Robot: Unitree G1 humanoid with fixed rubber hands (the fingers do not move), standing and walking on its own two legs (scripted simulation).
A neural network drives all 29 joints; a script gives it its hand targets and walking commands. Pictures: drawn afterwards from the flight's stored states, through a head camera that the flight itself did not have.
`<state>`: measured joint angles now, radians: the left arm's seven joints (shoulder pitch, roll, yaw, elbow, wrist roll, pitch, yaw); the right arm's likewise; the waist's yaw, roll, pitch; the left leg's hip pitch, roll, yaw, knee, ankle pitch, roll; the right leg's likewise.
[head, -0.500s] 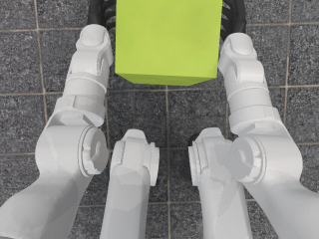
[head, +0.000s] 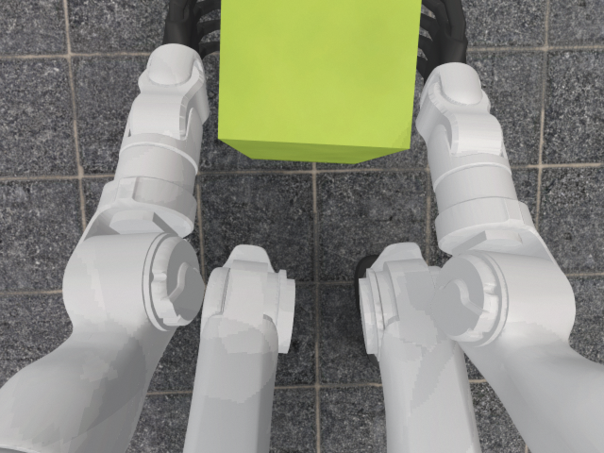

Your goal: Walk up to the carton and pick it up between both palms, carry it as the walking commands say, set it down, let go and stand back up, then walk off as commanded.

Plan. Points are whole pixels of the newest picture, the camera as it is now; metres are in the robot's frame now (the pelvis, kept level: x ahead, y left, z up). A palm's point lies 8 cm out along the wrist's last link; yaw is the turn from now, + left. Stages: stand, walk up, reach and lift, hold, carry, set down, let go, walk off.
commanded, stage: set down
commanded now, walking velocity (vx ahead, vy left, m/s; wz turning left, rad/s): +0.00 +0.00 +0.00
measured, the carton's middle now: (312, 52) +0.56 +0.00 -0.23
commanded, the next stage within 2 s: let go in 1.88 s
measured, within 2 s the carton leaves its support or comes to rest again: neither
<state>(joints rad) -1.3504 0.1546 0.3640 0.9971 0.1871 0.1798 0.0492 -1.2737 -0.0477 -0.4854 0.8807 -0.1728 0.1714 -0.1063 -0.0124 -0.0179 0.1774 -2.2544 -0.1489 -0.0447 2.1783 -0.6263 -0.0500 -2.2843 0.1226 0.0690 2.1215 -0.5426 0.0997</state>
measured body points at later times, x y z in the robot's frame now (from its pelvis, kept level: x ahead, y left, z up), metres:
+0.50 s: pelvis +0.00 +0.00 +0.01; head +0.36 +0.01 +0.27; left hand +0.54 +0.17 -0.18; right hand +0.53 -0.16 -0.17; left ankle +0.09 +0.11 -0.35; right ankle +0.12 -0.13 -0.35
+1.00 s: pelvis +0.01 +0.00 +0.06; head +0.34 +0.01 +0.36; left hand +0.55 +0.18 -0.08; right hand +0.53 -0.17 -0.07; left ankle +0.09 +0.11 -0.35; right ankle +0.12 -0.13 -0.35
